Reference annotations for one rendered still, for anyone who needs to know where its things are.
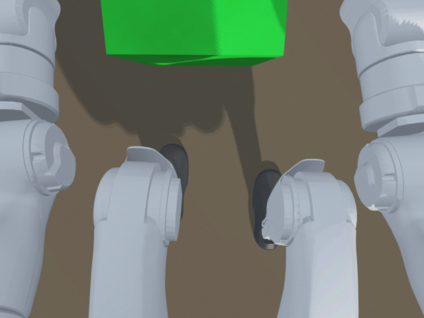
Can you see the carton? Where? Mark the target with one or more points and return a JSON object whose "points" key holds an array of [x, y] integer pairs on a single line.
{"points": [[195, 32]]}

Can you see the left robot thigh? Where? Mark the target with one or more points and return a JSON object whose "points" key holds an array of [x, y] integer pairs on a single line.
{"points": [[130, 244]]}

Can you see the left robot upper arm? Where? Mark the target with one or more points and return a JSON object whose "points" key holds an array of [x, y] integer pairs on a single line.
{"points": [[35, 164]]}

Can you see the right robot upper arm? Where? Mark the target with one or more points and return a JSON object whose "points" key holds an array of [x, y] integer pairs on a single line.
{"points": [[390, 179]]}

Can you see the left robot forearm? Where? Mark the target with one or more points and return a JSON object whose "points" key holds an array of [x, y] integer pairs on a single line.
{"points": [[27, 60]]}

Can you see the right robot forearm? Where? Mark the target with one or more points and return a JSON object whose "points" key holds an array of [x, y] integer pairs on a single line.
{"points": [[387, 39]]}

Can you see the robot right shin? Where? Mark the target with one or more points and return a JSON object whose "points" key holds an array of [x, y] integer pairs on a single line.
{"points": [[307, 165]]}

